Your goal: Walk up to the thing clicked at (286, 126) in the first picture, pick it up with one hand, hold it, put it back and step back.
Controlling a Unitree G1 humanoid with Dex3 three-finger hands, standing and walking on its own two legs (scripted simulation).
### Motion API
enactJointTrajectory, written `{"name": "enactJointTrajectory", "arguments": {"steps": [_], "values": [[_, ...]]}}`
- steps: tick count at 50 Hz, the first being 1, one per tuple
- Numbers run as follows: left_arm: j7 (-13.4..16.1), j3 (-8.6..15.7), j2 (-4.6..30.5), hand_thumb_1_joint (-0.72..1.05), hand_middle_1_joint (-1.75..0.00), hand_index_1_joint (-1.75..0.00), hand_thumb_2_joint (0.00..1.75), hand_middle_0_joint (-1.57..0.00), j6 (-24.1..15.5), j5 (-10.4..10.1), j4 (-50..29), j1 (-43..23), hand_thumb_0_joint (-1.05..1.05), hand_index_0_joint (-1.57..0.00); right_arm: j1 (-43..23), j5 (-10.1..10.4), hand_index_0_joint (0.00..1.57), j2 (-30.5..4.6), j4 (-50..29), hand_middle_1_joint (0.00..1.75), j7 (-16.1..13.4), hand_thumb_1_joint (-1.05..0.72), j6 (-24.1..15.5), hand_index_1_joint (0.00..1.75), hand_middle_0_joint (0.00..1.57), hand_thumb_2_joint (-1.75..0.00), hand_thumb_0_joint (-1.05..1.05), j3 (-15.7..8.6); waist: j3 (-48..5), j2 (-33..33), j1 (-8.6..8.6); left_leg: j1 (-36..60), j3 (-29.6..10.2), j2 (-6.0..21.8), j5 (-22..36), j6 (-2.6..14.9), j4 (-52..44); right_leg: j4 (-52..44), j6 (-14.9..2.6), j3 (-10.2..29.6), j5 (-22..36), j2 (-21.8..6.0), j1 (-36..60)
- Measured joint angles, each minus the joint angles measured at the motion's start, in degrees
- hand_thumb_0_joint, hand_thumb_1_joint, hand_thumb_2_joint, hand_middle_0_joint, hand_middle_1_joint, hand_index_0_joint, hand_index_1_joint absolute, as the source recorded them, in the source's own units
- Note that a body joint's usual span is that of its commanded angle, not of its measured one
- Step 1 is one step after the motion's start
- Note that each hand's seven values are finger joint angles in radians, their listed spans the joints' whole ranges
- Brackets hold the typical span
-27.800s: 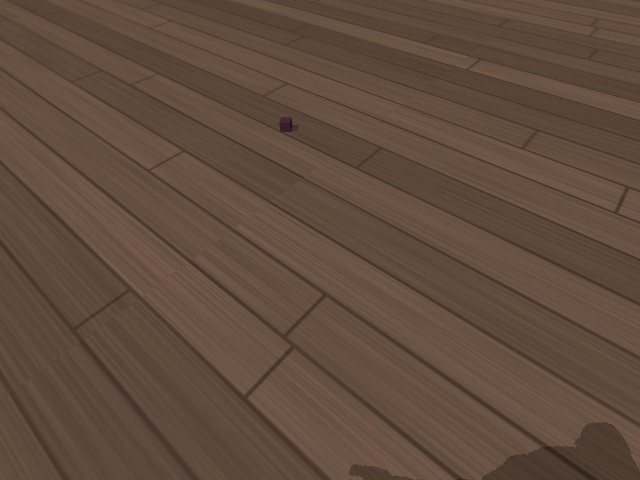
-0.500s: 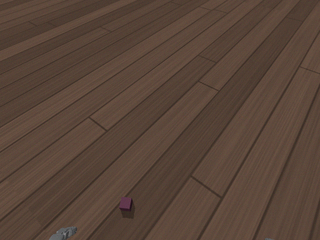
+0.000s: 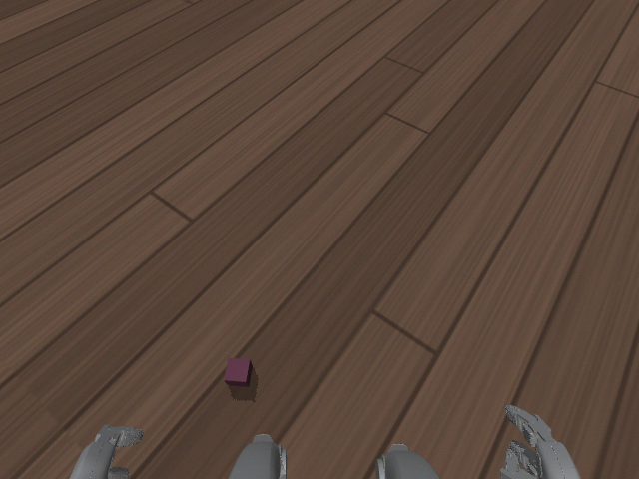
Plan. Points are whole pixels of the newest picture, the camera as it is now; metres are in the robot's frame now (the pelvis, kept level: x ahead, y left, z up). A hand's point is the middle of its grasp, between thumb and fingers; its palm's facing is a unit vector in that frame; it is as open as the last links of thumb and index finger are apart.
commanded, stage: rise first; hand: left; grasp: from above
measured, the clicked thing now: (238, 372) +0.42 +0.25 -0.67
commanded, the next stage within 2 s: none
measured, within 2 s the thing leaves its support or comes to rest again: neither
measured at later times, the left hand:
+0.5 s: hand (163, 449) +0.20 +0.29 -0.29, palm faces -0.41 -0.65 -0.64, open 14.0 cm
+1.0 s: hand (187, 404) +0.29 +0.31 -0.44, palm faces -0.51 -0.25 -0.82, open 13.9 cm
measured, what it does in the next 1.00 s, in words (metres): lowers itself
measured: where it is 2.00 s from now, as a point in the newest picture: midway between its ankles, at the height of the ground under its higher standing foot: outside the picture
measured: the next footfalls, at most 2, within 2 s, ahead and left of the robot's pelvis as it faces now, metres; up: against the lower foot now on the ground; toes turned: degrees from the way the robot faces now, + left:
none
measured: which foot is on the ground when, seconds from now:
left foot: down 0.00-1.00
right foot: down 0.00-1.00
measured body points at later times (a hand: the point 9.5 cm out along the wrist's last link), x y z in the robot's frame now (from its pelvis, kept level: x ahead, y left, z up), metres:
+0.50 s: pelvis -0.03 +0.00 -0.15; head +0.13 +0.02 +0.28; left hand +0.21 +0.32 -0.25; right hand +0.18 -0.26 -0.24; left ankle +0.03 +0.13 -0.67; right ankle +0.01 -0.14 -0.67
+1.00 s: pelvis -0.08 +0.00 -0.31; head +0.13 +0.03 +0.09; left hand +0.32 +0.32 -0.39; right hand +0.02 -0.28 -0.43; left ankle +0.03 +0.13 -0.67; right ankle +0.01 -0.14 -0.67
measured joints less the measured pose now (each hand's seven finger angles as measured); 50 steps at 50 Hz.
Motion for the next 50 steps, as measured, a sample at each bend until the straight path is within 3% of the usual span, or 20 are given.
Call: {"name": "enactJointTrajectory", "arguments": {"steps": [8,13,21,26,31,40,50], "values": [[-0.4,-0.7,0.3,-0.54,-1.02,-1.04,1.01,-0.09,2.4,2.1,-7.6,3.5,0.00,-0.07,-2.1,-0.2,0.21,0.6,-2.4,0.30,0.1,-0.87,-1.9,0.30,0.20,-0.89,0.01,0.8,-1.8,0.2,0.22,-7.7,-0.9,0.1,-2.7,-0.07,7.1,6.9,-0.06,-0.4,-2.8,0.0,-7.2],[-0.4,-1.0,1.6,-0.54,-1.04,-1.05,1.00,-0.08,1.2,5.1,-7.8,2.4,0.00,-0.06,-3.1,-0.4,0.21,0.5,-3.2,0.30,0.5,-0.87,-3.3,0.30,0.20,-0.89,0.01,1.1,-3.4,0.2,0.40,-14.4,-1.5,0.0,-4.6,-0.09,13.0,12.9,-0.12,-0.6,-5.1,-0.1,-13.8],[-0.6,-1.3,5.4,-0.49,-1.05,-1.05,1.00,-0.04,-7.2,13.7,-2.6,-5.8,0.00,-0.04,-6.2,-0.7,0.21,-1.2,-1.8,0.30,1.8,-0.80,-5.1,0.30,0.20,-0.87,0.01,0.3,-5.9,-0.2,0.48,-31.5,-2.1,-0.3,-8.7,-0.21,27.6,28.3,-0.02,-0.1,-9.9,-0.4,-30.9],[1.2,-0.5,7.6,-0.46,-1.04,-1.05,1.00,-0.03,-12.8,20.4,-0.1,-12.4,0.00,-0.03,-8.2,-0.7,0.21,-2.1,-0.1,0.30,2.7,-0.77,-4.2,0.30,0.20,-0.87,0.01,-0.3,-6.4,-0.3,0.52,-43.0,-2.7,-0.1,-10.7,-0.30,37.4,38.4,-0.06,0.3,-12.2,-0.1,-42.4],[2.9,0.4,10.3,-0.45,-1.04,-1.04,1.00,-0.03,-15.8,26.0,2.9,-19.6,0.00,-0.03,-9.5,-1.1,0.21,-2.3,1.8,0.30,3.5,-0.78,-2.7,0.30,0.20,-0.87,0.01,-0.9,-5.4,-0.1,0.70,-52.9,-3.5,0.1,-11.6,-0.52,45.9,47.0,-0.20,0.3,-13.3,0.3,-52.2],[4.0,1.3,15.4,-0.44,-1.05,-1.04,0.99,-0.04,-20.2,34.0,10.0,-31.1,0.00,-0.05,-8.7,-2.3,0.21,-1.6,5.2,0.30,4.6,-0.81,0.4,0.30,0.20,-0.87,0.01,-0.5,-2.8,0.3,0.62,-65.1,-5.4,0.5,-11.3,-0.51,57.1,57.6,-0.09,-0.2,-12.8,1.4,-64.0],[6.1,1.1,20.1,-0.45,-1.03,-1.01,1.00,-0.04,-26.1,41.9,18.1,-38.2,0.00,-0.05,-5.8,-3.5,0.21,-1.5,6.8,0.30,5.8,-0.82,3.2,0.30,0.20,-0.88,0.01,0.7,-1.0,0.0,-1.70,-72.5,-7.1,0.1,-9.9,-0.16,64.7,64.3,0.34,-0.9,-11.3,1.9,-70.4]]}}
